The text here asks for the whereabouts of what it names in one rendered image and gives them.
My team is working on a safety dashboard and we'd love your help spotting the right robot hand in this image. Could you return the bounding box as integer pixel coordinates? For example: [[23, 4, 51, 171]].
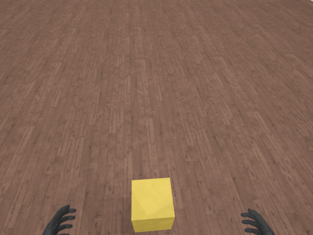
[[241, 209, 275, 235]]

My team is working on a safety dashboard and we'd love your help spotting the left robot hand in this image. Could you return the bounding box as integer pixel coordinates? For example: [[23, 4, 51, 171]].
[[42, 205, 76, 235]]

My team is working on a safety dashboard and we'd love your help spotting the carton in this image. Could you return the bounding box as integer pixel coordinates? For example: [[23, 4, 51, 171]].
[[132, 178, 175, 233]]

